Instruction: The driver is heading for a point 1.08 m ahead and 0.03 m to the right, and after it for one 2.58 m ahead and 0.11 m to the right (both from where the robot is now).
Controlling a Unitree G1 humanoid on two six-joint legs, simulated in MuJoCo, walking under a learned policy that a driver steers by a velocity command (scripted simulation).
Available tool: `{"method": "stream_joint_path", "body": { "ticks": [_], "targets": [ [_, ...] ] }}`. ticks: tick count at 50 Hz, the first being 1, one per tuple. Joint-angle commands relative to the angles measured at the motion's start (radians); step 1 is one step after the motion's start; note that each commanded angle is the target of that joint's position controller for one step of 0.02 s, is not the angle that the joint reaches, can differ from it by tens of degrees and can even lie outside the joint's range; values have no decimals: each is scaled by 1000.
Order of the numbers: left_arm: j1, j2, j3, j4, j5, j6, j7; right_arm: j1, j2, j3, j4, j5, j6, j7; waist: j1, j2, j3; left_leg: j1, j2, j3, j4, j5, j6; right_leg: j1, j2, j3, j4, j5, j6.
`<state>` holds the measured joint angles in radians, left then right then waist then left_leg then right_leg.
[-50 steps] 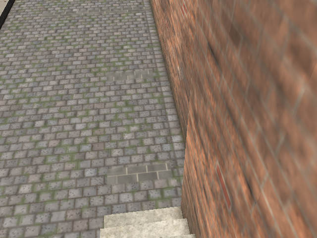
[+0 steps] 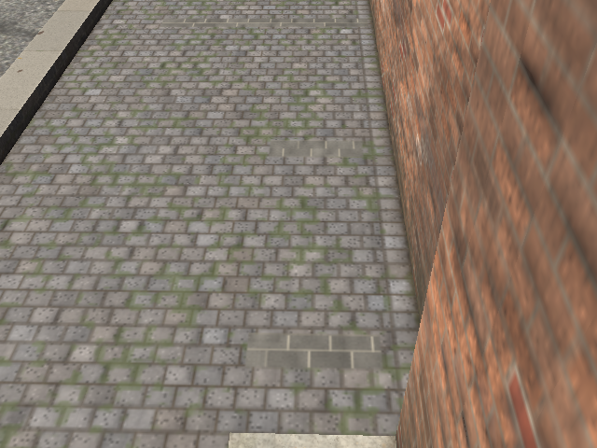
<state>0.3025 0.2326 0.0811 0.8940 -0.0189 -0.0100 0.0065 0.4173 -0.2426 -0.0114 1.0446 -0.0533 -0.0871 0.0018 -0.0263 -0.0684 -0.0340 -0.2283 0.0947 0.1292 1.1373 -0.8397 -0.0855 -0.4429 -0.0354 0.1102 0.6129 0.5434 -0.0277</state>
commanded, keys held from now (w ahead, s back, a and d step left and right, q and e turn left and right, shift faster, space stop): w+e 0.36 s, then w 0.64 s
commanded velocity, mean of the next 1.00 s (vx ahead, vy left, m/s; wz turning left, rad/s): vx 0.49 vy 0.00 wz -0.32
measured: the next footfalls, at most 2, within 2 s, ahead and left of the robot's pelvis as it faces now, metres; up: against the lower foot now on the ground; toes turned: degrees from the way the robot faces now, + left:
right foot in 0.04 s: +0.09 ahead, -0.12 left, -0.22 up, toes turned +1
left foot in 0.62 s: +0.34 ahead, +0.14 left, -0.43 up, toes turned -15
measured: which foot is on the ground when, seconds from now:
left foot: down 0.00-0.06, up 0.08-0.60, down 0.62-1.00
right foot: up 0.00-0.02, down 0.04-0.64, up 0.66-1.00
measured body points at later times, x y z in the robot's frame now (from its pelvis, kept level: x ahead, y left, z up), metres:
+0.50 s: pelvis +0.18 +0.00 -0.19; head +0.17 -0.07 +0.26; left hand +0.12 +0.24 -0.30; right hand +0.32 -0.23 -0.33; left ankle +0.35 +0.18 -0.88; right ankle +0.05 -0.12 -0.84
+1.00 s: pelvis +0.41 +0.05 -0.38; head +0.39 +0.06 +0.07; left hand +0.56 +0.27 -0.52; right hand +0.21 -0.14 -0.52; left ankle +0.31 +0.15 -1.06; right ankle +0.57 -0.11 -1.07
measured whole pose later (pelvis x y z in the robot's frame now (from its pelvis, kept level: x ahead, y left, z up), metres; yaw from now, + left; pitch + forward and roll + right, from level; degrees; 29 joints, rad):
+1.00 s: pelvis +0.41 +0.05 -0.38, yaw -13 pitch -3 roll +2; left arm 0.20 0.21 0.04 1.02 0.02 0.00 0.02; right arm 0.61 -0.21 0.00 1.13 -0.01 -0.07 0.00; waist -0.09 -0.04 -0.02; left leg -0.12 -0.14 0.00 0.83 -0.66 0.10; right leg -0.59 -0.04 0.05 0.65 0.53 -0.03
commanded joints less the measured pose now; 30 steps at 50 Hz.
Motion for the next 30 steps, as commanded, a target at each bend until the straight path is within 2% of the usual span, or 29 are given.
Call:
{"method": "stream_joint_path", "body": {
  "ticks": [1, 2, 3, 4, 5, 6, 7, 8, 9, 10, 11, 12, 13, 14, 15, 16, 17, 18, 19, 20, 21, 22, 23, 24, 26, 27, 28, 29, 30],
  "targets": [
    [334, 85, 21, 75, 5, 8, 10, -43, -87, -20, 9, -13, 27, -8, 115, 104, 75, -97, 49, -28, 116, 411, 134, 271, -11, -130, -208, 63, -21],
    [398, 87, 17, 100, 54, 1, 15, -3, -105, -28, 30, -7, 59, -18, 146, 55, 107, -110, 25, -28, 357, 546, 149, 363, -32, -98, -411, -99, -49],
    [502, 160, 39, 137, 26, -6, 20, -46, -102, -38, 32, -5, 82, -10, 177, -7, 87, -390, -105, -53, 693, 85, 146, 633, -128, 28, -250, -95, -1],
    [492, 247, 9, 166, -40, -16, 16, -41, -4, -30, -69, -44, 121, 20, 39, -109, 100, -650, -149, -81, 828, -111, 117, 692, -145, 88, 87, 301, 161],
    [488, 248, 11, 178, -88, -24, 15, 21, 4, -20, -70, -50, 140, 21, 6, -153, 65, -757, -141, -117, 894, -88, 104, 676, -198, 238, 100, 224, 123],
    [473, 205, -5, 165, -113, -34, 15, 2, -51, -24, -70, -61, 142, 21, 17, -56, 101, -763, -122, -145, 847, 0, 96, 559, -216, 260, 38, 96, 104],
    [420, 233, -6, 164, -127, -39, 31, 27, 8, -9, -84, -46, 151, 23, -28, -137, 51, -776, -121, -144, 846, 46, 77, 495, -297, 514, -94, -215, -3],
    [425, 220, -13, 188, -116, -55, 47, 46, 8, -12, -70, -24, 152, 23, -32, -241, 81, -822, -113, -169, 830, 102, 74, 410, -375, 736, -181, -368, -116],
    [400, 141, -40, 174, -58, -69, 51, -185, -71, -16, -114, -41, 152, 7, 13, -23, 140, -827, -49, -329, 491, 505, 88, 358, -337, 538, -132, -586, -103],
    [358, 111, -62, 163, -36, -62, 59, -247, -81, -23, -121, -2, 163, 10, 15, -58, 169, -754, -61, -293, 375, 524, 77, 259, -305, 495, -119, -599, -67],
    [291, 15, -103, 112, -35, -46, 78, -311, -34, 0, -153, 36, 171, 16, -15, 2, 196, -651, -56, -298, 105, 717, 43, 122, -230, 376, -163, -698, -11],
    [220, 27, -117, 85, -44, -32, 93, -326, -16, 11, -169, 53, 185, 18, -45, -47, 216, -601, -62, -306, 36, 748, 14, 82, -219, 337, -194, -635, 4],
    [254, 24, -113, 83, -39, -29, 100, -307, 3, 15, -153, 44, 185, 11, -14, -83, 205, -512, -72, -304, -83, 726, 10, 121, -194, 322, -185, -509, 13],
    [234, 47, -105, 90, -41, -42, 104, -295, 25, 19, -127, 28, 194, -2, -19, -172, 178, -419, -103, -270, -34, 775, 18, 101, -171, 273, -141, -280, 43],
    [259, 32, -102, 105, -69, -54, 104, -267, 56, 26, -120, 28, 199, -7, -25, -238, 153, -322, -112, -242, -40, 794, 27, 72, -140, 216, -127, -152, 54],
    [339, 31, -75, 160, -74, -64, 123, -282, -36, -8, -124, 8, 176, -2, 3, -149, 106, -425, -76, -311, -164, 1077, 60, 191, -76, 173, 31, -369, 27],
    [385, 17, -77, 174, -76, -68, 131, -318, -36, -15, -139, 1, 166, 4, 28, -111, 108, -475, -78, -313, -221, 1072, 58, 244, -76, 203, 51, -438, 20],
    [380, 12, -69, 169, -61, -64, 127, -373, -17, -8, -169, -26, 164, 4, 76, -175, 109, -513, -107, -272, -202, 1089, 53, 239, -44, 223, 63, -531, -30],
    [337, -33, -72, 153, -70, -55, 137, -385, 13, 2, -187, -41, 161, 20, 59, -73, 123, -458, -94, -282, -307, 1266, 39, 137, -10, 211, 112, -716, -63],
    [314, -28, -73, 133, -74, -57, 147, -414, 39, 9, -209, -34, 153, 31, 60, -30, 130, -392, -96, -272, -337, 1352, 36, 49, -22, 231, 128, -790, -76],
    [279, -23, -70, 123, -76, -59, 150, -430, 67, 17, -227, -32, 145, 38, 61, -12, 120, -352, -93, -275, -367, 1389, 39, 16, -17, 244, 158, -829, -89],
    [251, -16, -70, 107, -69, -60, 152, -431, 77, 20, -241, -28, 140, 41, 66, 0, 115, -320, -92, -283, -411, 1389, 40, 6, -11, 255, 192, -832, -92],
    [221, -11, -77, 112, -61, -79, 148, -455, 83, 25, -256, -31, 135, 37, 86, -87, 112, -293, -98, -288, -438, 1404, 45, -15, 4, 261, 222, -929, -128],
    [224, -20, -73, 117, -47, -89, 141, -467, 67, 22, -274, -27, 131, 35, 111, -73, 132, -328, -87, -307, -500, 1385, 57, 11, 14, 278, 265, -944, -142],
    [231, -25, -68, 123, -24, -81, 134, -498, 57, 21, -295, -10, 111, 34, 166, -37, 172, -327, -71, -298, -665, 1313, 71, 35, 20, 281, 336, -861, -157],
    [242, -10, -61, 140, -3, -92, 105, -498, 37, 8, -303, -3, 98, 41, 199, -70, 155, -262, -91, -241, -646, 1243, 65, -19, 21, 272, 385, -834, -190],
    [258, -5, -58, 155, 5, -99, 92, -468, 38, 4, -300, 5, 91, 46, 202, -75, 148, -188, -104, -219, -649, 1173, 71, -43, 26, 254, 425, -739, -195],
    [221, 18, -46, 170, 25, -95, 104, -329, 21, -11, -239, 33, 81, 49, 143, -71, 125, -78, -73, -249, -731, 1154, 91, -65, 24, 260, 537, -780, -206],
    [216, 21, -35, 182, 46, -78, 96, -66, -15, -32, -139, 77, 65, 41, 43, 10, 31, 166, -36, -263, -832, 1239, 97, -92, 52, 221, 713, -808, -195]
  ]
}}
